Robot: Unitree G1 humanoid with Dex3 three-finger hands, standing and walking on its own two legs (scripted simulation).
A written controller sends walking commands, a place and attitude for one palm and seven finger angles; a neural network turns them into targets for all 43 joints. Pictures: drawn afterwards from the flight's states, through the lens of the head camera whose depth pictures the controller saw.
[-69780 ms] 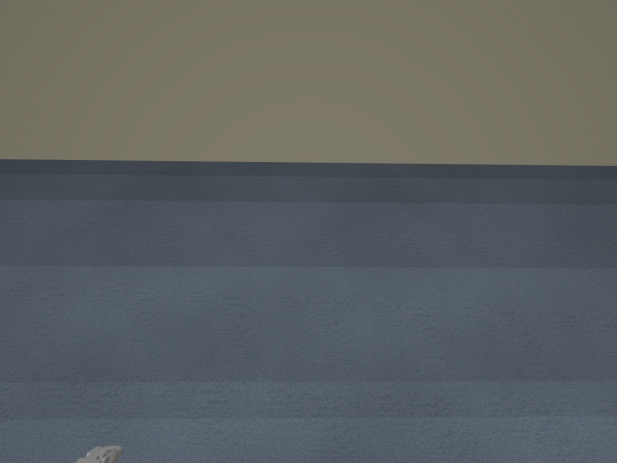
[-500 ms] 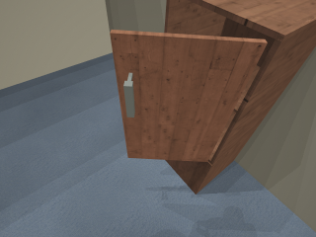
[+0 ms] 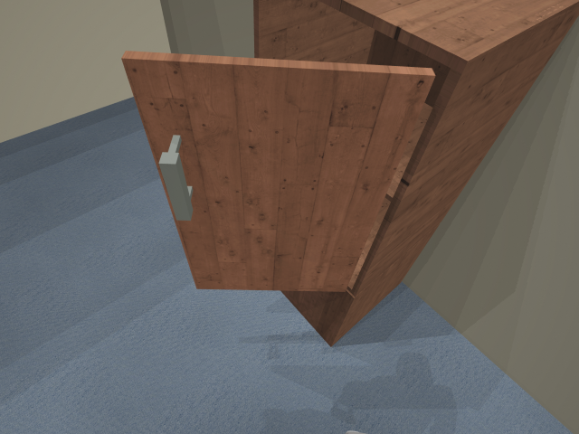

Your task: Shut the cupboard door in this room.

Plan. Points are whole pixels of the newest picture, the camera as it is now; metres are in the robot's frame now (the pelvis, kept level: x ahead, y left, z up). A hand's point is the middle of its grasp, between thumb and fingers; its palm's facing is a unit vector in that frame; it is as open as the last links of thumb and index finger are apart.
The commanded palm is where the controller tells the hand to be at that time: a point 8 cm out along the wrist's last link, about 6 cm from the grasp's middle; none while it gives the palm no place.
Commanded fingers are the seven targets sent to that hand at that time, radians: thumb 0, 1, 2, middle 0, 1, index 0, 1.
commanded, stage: come to a stop and stand still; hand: left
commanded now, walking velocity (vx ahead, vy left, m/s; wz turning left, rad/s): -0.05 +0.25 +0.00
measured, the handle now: (180, 179) +0.45 +0.19 +0.08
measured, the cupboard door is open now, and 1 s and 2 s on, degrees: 50 50 50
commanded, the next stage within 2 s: look again from close up in 1.54 s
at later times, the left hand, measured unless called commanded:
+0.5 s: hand out of the picture +0.03 +0.14 -0.19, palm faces +0.01 -0.98 -0.21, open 7.4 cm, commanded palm none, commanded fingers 0.00 0.90 0.90 -0.20 -0.30 -0.20 -0.30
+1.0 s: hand out of the picture +0.05 +0.13 -0.17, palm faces -0.01 -0.97 -0.22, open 7.4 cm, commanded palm none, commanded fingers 0.00 0.90 0.90 -0.20 -0.30 -0.20 -0.30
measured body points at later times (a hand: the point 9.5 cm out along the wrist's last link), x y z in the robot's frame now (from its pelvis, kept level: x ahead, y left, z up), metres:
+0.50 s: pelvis +0.01 -0.04 -0.01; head +0.02 -0.03 +0.44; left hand +0.03 +0.19 -0.17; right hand +0.08 -0.27 -0.16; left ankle +0.03 +0.05 -0.74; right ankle +0.02 -0.17 -0.74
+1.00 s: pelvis +0.03 -0.05 +0.00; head +0.04 -0.06 +0.45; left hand +0.05 +0.18 -0.15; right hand +0.04 -0.27 -0.16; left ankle +0.03 +0.05 -0.74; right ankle +0.02 -0.17 -0.74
